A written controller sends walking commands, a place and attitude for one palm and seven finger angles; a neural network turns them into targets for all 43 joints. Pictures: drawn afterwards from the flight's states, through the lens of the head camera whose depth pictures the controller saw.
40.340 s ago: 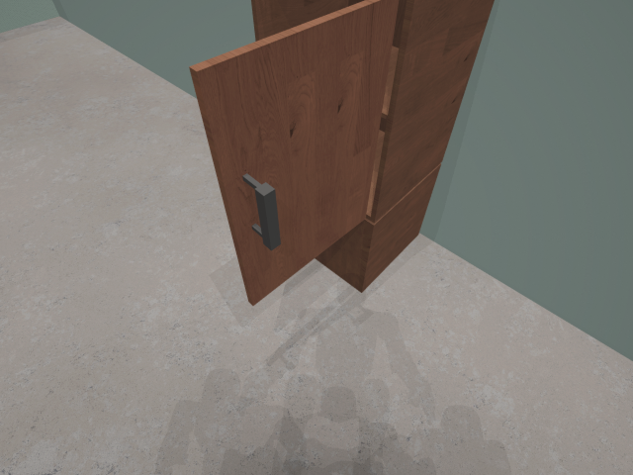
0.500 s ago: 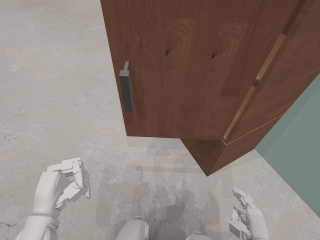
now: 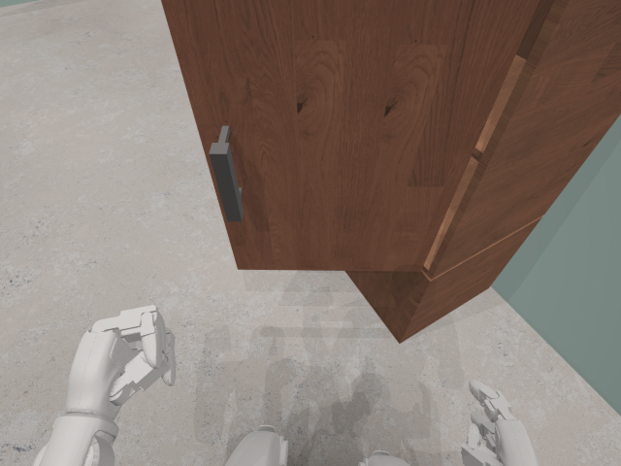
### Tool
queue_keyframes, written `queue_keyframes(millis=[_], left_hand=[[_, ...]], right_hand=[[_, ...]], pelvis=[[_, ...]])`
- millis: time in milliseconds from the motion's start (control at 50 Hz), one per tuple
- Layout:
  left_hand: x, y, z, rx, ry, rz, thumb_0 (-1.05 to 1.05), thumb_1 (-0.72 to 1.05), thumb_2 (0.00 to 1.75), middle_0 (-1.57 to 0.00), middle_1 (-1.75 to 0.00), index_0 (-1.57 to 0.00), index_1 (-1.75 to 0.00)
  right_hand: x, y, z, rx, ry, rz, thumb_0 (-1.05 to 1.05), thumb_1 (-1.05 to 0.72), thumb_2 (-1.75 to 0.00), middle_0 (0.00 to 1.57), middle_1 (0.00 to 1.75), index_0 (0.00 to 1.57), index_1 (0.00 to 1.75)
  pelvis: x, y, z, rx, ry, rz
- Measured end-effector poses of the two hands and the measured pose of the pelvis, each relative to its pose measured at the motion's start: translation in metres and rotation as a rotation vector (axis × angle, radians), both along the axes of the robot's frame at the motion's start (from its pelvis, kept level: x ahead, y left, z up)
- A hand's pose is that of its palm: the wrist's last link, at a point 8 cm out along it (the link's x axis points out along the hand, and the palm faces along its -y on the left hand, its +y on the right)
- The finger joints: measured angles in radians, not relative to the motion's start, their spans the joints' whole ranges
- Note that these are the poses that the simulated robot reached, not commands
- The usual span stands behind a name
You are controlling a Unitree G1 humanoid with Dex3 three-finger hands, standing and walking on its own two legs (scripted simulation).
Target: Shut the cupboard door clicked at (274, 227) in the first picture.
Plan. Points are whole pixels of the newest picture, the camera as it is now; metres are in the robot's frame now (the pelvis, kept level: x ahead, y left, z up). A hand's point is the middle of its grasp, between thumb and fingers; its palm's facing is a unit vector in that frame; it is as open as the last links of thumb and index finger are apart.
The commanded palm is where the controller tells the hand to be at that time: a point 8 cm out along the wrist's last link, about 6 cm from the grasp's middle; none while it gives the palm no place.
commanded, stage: raise the hand and make a fist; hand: left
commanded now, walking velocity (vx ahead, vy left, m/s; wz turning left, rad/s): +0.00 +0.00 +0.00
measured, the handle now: (230, 175) +0.52 +0.17 +0.06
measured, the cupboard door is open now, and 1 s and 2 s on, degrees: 59 59 58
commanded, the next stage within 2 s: bring the fist close to the handle in 0.02 s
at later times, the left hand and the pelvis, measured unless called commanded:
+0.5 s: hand (199, 308) +0.28 +0.16 +0.07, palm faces +0.00 -1.00 -0.02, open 3.1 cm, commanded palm +0.27 +0.22 +0.06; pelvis +0.00 -0.01 +0.00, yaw +0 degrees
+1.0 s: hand (237, 248) +0.37 +0.13 +0.07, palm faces +0.02 -1.00 -0.03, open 3.1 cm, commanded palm +0.36 +0.18 +0.06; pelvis +0.00 +0.00 +0.01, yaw -1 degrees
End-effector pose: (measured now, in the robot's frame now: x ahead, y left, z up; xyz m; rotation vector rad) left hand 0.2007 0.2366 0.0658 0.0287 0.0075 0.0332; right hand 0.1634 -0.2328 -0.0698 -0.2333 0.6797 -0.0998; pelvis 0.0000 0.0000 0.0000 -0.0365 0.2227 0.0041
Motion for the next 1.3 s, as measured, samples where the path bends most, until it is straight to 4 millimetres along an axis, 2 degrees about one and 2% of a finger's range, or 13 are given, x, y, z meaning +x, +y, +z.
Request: queue_keyframes(millis=[160,240,360,580,1020,1200,1300], left_hand=[[-0.003,-0.007,0.001,0.003,-0.003,0.000,0.02,0.90,0.90,-1.30,-1.50,-1.30,-1.50],[0.002,-0.010,0.001,0.007,-0.017,-0.006,0.02,0.90,0.90,-1.30,-1.50,-1.30,-1.50],[0.032,-0.014,-0.002,-0.002,-0.037,-0.022,0.02,0.89,0.90,-1.31,-1.50,-1.31,-1.50],[0.080,-0.025,0.001,-0.012,-0.021,-0.022,0.02,0.90,0.90,-1.30,-1.50,-1.30,-1.50],[0.155,-0.054,0.003,-0.001,-0.041,-0.009,0.02,0.90,0.90,-1.30,-1.50,-1.30,-1.50],[0.193,-0.061,0.002,-0.005,-0.028,0.011,0.02,0.90,0.90,-1.30,-1.50,-1.30,-1.50],[0.196,-0.059,0.002,-0.003,-0.033,0.012,0.02,0.90,0.90,-1.30,-1.50,-1.30,-1.49]], right_hand=[[0.003,0.000,-0.002,0.021,-0.016,0.008,0.01,-0.90,-0.90,0.20,0.30,0.20,0.30],[0.003,-0.001,-0.004,0.019,-0.016,0.015,0.01,-0.90,-0.90,0.20,0.30,0.20,0.30],[-0.002,-0.005,-0.012,0.012,0.009,0.007,0.01,-0.90,-0.90,0.20,0.30,0.20,0.30],[-0.024,-0.009,-0.012,0.014,0.091,-0.035,0.01,-0.90,-0.90,0.20,0.30,0.20,0.30],[-0.050,-0.015,-0.025,0.017,0.231,-0.079,0.01,-0.91,-0.90,0.20,0.30,0.20,0.30],[-0.076,-0.023,-0.035,0.011,0.313,-0.113,0.01,-0.91,-0.90,0.20,0.30,0.20,0.30],[-0.095,-0.027,-0.036,0.021,0.363,-0.147,0.01,-0.91,-0.90,0.20,0.30,0.20,0.30]], pelvis=[[-0.002,-0.006,-0.001,0.006,-0.004,0.000],[-0.004,-0.007,-0.002,0.005,-0.002,0.004],[-0.007,-0.008,-0.005,0.004,0.003,0.003],[-0.003,-0.005,0.004,0.015,0.005,-0.010],[-0.003,-0.002,0.006,0.023,0.030,-0.021],[-0.005,-0.005,0.002,0.025,0.059,-0.027],[-0.002,-0.006,0.003,0.031,0.067,-0.040]])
